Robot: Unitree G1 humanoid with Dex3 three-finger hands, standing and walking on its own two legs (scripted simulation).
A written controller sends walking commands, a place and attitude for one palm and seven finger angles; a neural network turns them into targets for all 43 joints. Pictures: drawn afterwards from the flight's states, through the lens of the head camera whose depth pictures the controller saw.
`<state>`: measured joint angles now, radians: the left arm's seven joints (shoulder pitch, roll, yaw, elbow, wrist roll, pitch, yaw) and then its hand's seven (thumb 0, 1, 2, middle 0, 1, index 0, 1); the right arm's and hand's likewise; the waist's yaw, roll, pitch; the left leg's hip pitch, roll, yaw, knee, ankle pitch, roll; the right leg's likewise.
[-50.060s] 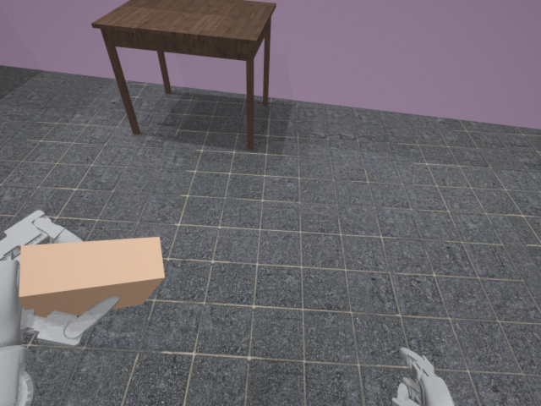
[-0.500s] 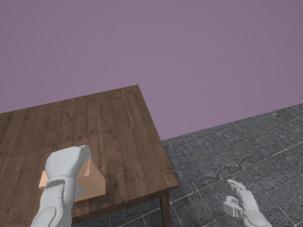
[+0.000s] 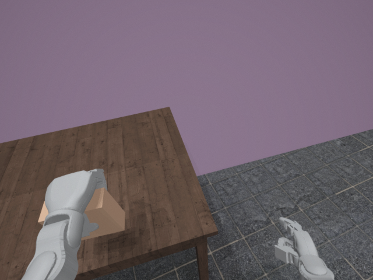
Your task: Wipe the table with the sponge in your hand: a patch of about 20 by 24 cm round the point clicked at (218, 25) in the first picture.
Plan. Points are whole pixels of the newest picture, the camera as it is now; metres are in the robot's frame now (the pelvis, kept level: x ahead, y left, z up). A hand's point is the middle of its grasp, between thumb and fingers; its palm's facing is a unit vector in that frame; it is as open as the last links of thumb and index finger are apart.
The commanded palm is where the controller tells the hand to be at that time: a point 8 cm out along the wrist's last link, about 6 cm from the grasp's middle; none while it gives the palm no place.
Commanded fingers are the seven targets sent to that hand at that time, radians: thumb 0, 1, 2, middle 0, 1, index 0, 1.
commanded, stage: lift the sponge slowly off the table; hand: left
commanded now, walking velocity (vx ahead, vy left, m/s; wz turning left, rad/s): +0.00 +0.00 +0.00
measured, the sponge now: (90, 220) +0.22 +0.27 +0.02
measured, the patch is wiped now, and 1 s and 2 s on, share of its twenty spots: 1.00 1.00 1.00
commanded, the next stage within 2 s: bring the sponge back beside the body in 0.30 s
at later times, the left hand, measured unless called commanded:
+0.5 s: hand (79, 199) +0.23 +0.26 +0.10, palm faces +0.05 -0.12 -0.99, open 9.0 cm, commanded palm +0.19 +0.27 +0.16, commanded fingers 0.00 0.10 1.30 -1.20 -1.60 -1.20 -1.60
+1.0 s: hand (64, 208) +0.20 +0.28 +0.10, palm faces +0.05 -0.12 -0.99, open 9.0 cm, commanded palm +0.17 +0.28 +0.17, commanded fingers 0.00 0.10 1.30 -1.20 -1.60 -1.20 -1.60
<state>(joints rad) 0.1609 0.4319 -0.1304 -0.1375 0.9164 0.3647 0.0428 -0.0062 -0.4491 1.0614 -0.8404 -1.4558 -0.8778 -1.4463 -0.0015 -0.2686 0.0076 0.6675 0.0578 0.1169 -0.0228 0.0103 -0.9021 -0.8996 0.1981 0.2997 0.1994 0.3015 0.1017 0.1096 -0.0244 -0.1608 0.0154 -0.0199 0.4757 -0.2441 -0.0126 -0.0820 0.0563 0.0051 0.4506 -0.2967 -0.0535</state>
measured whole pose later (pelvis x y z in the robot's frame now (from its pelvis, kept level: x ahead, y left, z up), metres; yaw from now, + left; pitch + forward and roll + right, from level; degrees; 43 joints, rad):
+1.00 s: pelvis -0.01 +0.00 +0.00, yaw +1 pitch -5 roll +0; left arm 0.19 0.49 -0.06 -0.22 0.87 0.41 -0.03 -0.01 -0.45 1.06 -0.84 -1.46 -0.88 -1.45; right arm -0.02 -0.27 0.03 0.65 0.07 0.11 -0.03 0.01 -0.90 -0.90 0.20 0.30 0.20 0.30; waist 0.11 0.12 -0.01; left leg -0.16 0.01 -0.03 0.47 -0.22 -0.01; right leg -0.07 0.05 0.00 0.44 -0.28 -0.05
